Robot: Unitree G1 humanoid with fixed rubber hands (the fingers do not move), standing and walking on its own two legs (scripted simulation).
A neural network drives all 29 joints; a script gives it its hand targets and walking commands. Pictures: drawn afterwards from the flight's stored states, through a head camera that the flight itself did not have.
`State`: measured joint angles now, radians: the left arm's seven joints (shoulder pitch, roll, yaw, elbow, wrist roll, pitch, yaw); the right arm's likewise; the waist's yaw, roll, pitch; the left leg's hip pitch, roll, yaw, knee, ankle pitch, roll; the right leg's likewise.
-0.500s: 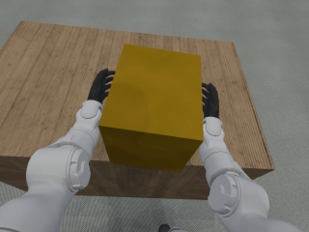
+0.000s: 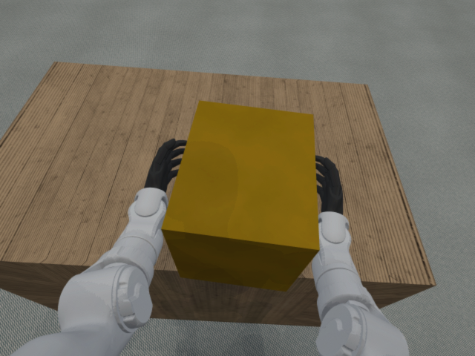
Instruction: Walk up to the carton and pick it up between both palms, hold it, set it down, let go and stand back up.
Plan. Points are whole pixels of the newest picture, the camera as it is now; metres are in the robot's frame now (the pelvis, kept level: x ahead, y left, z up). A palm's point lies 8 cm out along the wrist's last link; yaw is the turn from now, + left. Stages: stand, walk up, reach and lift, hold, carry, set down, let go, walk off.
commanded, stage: reach and lift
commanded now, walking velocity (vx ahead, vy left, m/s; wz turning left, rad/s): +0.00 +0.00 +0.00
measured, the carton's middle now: (244, 199) +0.40 -0.03 -0.01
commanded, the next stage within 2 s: none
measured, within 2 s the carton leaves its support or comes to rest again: leaves its support in 1.14 s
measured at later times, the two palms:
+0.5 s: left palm (159, 182) +0.41 +0.12 +0.03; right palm (330, 202) +0.37 -0.18 +0.03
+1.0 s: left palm (159, 182) +0.41 +0.12 +0.03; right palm (329, 202) +0.37 -0.18 +0.03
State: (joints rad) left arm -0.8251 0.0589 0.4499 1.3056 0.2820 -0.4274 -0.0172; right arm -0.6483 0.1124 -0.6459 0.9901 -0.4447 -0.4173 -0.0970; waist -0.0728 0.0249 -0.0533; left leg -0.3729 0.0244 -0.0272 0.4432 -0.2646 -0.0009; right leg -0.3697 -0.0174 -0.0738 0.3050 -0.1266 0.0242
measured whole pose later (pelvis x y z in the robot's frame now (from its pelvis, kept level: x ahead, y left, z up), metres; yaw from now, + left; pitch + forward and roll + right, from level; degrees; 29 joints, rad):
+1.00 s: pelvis +0.00 -0.01 +0.00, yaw +1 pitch +13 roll -2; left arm -0.80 0.04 0.43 1.23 0.34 -0.38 0.01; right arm -0.64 0.09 -0.63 1.04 -0.43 -0.46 -0.12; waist -0.07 0.00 -0.09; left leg -0.39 0.03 -0.02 0.39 -0.23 -0.01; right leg -0.38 -0.02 -0.10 0.24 -0.09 0.02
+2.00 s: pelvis -0.01 -0.01 +0.00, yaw +2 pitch +12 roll -2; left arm -0.75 0.10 0.10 1.22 -0.04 -0.35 0.10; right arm -0.64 -0.02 -0.17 1.01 -0.02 -0.32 -0.20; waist -0.07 0.05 -0.19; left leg -0.40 0.04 -0.03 0.44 -0.24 -0.02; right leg -0.37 -0.01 -0.11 0.29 -0.11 0.01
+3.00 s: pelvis -0.04 -0.02 +0.01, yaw +2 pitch -5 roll -1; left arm -0.64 -0.03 0.31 0.36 0.23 0.51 0.01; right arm -0.68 -0.05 -0.11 0.66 0.09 0.23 -0.15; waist -0.08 -0.03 0.00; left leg -0.06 0.02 -0.03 0.34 -0.18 -0.02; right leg -0.08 -0.02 -0.07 0.27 -0.10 0.01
